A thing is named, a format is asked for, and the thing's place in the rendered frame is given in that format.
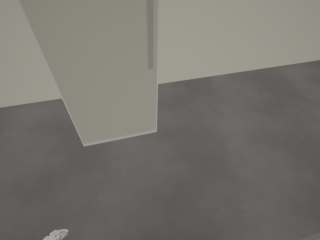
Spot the fridge door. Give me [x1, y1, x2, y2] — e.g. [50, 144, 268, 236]
[19, 0, 158, 144]

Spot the left robot hand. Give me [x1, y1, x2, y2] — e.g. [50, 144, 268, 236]
[43, 229, 69, 240]

